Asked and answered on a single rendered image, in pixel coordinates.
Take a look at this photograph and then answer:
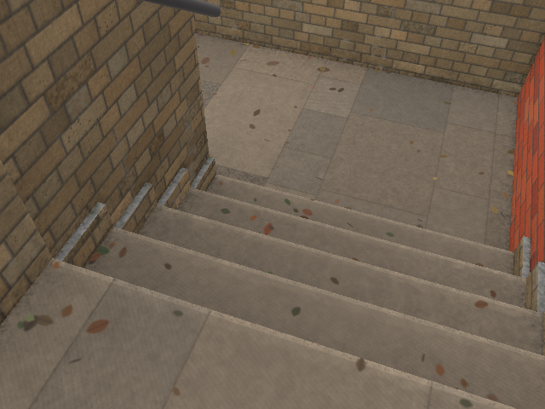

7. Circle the stairs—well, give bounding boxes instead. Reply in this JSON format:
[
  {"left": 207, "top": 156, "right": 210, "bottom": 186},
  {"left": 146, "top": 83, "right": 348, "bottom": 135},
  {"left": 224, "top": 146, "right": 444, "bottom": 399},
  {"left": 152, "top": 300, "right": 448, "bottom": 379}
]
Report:
[{"left": 84, "top": 174, "right": 545, "bottom": 409}]

